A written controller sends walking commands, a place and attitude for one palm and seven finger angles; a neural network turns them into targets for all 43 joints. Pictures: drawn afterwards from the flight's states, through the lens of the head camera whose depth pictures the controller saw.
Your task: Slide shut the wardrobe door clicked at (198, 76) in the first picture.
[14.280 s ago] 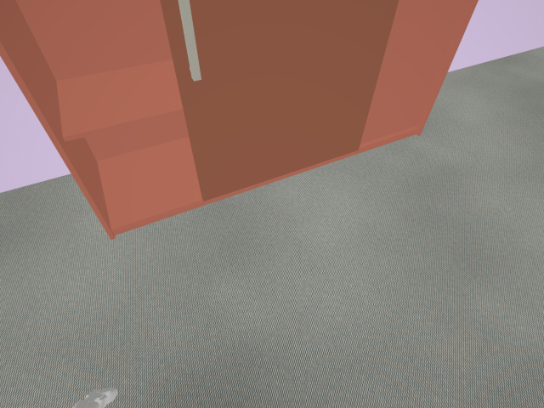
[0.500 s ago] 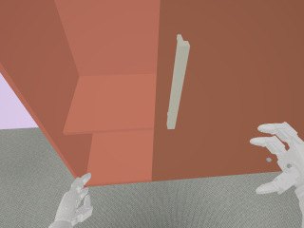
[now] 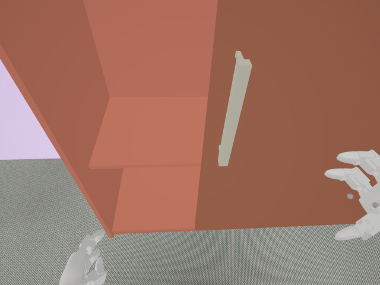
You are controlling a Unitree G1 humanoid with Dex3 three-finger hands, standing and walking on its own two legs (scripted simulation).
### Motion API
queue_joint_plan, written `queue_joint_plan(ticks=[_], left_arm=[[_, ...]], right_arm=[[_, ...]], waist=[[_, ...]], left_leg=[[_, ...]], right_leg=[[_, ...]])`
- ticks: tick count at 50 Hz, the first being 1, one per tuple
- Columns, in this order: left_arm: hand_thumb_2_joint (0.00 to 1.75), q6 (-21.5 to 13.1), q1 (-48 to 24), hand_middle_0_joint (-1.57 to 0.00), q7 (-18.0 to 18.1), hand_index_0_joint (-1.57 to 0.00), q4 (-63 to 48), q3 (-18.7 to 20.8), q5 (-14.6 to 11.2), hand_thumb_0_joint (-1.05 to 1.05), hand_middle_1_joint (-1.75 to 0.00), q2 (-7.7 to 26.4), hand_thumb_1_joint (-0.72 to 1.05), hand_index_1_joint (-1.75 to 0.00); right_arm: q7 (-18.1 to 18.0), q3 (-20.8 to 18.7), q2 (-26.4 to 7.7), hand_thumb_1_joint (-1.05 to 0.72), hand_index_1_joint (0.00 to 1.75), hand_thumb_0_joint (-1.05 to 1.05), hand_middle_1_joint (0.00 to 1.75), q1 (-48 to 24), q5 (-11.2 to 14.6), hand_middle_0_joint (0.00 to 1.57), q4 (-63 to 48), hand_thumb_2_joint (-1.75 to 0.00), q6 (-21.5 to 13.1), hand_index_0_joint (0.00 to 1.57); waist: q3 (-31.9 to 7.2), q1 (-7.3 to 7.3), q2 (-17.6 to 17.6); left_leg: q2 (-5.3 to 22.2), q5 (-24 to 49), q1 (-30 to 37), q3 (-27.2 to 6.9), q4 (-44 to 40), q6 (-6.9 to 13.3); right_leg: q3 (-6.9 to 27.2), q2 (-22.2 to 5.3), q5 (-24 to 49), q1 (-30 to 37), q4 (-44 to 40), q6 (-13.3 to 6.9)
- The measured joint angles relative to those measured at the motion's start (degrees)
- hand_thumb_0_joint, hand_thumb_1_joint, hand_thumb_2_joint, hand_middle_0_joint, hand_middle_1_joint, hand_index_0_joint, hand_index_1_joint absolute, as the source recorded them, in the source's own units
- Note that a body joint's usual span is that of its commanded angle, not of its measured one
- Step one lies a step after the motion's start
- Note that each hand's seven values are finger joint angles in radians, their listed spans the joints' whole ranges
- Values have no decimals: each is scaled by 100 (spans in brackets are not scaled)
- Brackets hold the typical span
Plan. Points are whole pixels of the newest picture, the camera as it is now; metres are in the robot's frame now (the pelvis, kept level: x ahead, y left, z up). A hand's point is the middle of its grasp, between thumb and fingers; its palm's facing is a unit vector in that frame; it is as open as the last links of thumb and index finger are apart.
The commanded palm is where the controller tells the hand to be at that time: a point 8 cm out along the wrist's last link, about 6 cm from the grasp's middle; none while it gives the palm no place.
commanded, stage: raise the hand with hooked fingers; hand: right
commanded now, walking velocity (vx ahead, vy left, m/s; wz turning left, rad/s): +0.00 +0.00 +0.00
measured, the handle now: (229, 116) +0.49 -0.07 +0.10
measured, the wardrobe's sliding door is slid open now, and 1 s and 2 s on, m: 0.43 0.43 0.43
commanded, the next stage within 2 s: move the hooked fingers beside the handle in 0.18 s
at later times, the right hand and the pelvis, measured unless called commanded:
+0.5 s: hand (335, 186) +0.29 -0.26 +0.11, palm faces -0.04 +1.00 -0.06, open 14.0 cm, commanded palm +0.27 -0.30 +0.12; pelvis -0.01 +0.01 +0.00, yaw -1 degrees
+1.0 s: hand (304, 159) +0.35 -0.22 +0.11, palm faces -0.06 +1.00 -0.04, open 13.9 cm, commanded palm +0.34 -0.26 +0.11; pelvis +0.01 +0.00 +0.00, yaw +1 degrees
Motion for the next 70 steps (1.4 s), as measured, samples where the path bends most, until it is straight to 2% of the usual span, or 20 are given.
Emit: queue_joint_plan(ticks=[4,9,16,23,30,37,46,52,63,70], left_arm=[[90,-8,-2,-21,24,-20,8,2,-4,1,-30,-20,90,-30],[90,-16,-49,-21,47,-20,-6,-9,-34,1,-30,-3,90,-30],[90,-33,-91,-21,51,-20,23,-25,-35,1,-30,-34,90,-30],[90,3,-143,-21,139,-20,106,-50,-48,1,-30,-28,90,-30],[90,14,-82,-21,159,-20,139,-26,-40,1,-30,-15,90,-30],[90,120,48,-21,75,-20,65,4,-35,1,-30,-43,90,-30],[90,244,141,-21,23,-20,64,74,-20,1,-30,-33,90,-30],[90,295,56,-20,33,-20,93,99,-20,1,-30,-19,90,-30],[90,519,5,-21,-52,-20,23,51,0,1,-30,-111,90,-30],[90,676,136,-21,-96,-20,63,65,2,1,-30,-96,90,-30]], right_arm=[[-84,-72,-36,49,120,-1,120,-100,-16,31,70,-30,-53,31],[10,-4,-117,49,120,-1,120,-146,-25,30,221,-30,61,30],[63,13,-24,50,120,-1,120,-88,44,30,243,-30,-9,30],[-61,157,-31,50,120,-1,120,-653,-92,31,725,-30,-58,30],[-207,433,68,50,120,-1,120,-1090,-230,30,884,-30,-74,30],[-455,391,101,49,120,-1,120,-1259,-310,30,1102,-30,58,30],[-707,460,267,49,120,-1,120,-1188,-374,30,925,-30,2,30],[-839,750,378,50,120,-1,120,-1481,-479,30,1010,-30,9,30],[-1207,914,497,50,120,-1,120,-2147,-682,30,1608,-30,37,30],[-1314,949,484,49,120,-1,120,-2496,-737,30,2028,-30,-85,30]], waist=[[13,-9,-1],[20,-26,-86],[-12,-38,-106],[77,-27,-79],[55,79,-86],[-45,210,-32],[-62,186,-9],[-26,170,-50],[-81,268,6],[-81,316,3]], left_leg=[[-19,7,43,24,-23,24],[-32,30,1,31,-28,38],[-43,17,-51,20,12,55],[-45,-9,-118,91,78,72],[-32,-14,-195,38,79,60],[-21,-66,-276,-86,110,43],[-3,-124,-278,-112,114,18],[29,-138,-288,-66,120,-2],[47,-152,-413,-107,174,-5],[33,-165,-489,-113,215,4]], right_leg=[[28,-15,11,33,-12,25],[36,-27,42,-4,-27,40],[27,-41,42,-36,-19,60],[97,-38,36,-135,66,78],[46,-29,26,-180,34,64],[-73,-28,-21,-184,-23,55],[-95,-10,-93,-188,-9,35],[-51,27,-99,-226,17,17],[-91,40,-87,-308,1,15],[-95,25,-107,-383,49,21]])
